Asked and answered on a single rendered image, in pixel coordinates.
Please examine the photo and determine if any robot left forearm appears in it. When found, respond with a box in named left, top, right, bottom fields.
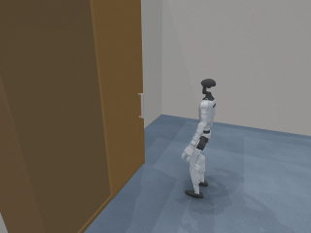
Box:
left=190, top=122, right=205, bottom=149

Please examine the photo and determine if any robot head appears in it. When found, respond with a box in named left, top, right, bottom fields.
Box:
left=201, top=79, right=216, bottom=101

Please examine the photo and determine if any wardrobe door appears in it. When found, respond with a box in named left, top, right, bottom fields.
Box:
left=89, top=0, right=144, bottom=197
left=0, top=0, right=111, bottom=233

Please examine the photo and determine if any right robot shin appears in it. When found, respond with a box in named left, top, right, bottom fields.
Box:
left=195, top=161, right=205, bottom=182

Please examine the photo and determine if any left robot upper arm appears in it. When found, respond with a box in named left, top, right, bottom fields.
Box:
left=198, top=101, right=209, bottom=129

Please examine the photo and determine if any handle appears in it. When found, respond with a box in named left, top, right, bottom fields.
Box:
left=138, top=93, right=145, bottom=118

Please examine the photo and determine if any robot left hand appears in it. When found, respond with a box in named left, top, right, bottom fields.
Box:
left=181, top=146, right=194, bottom=163

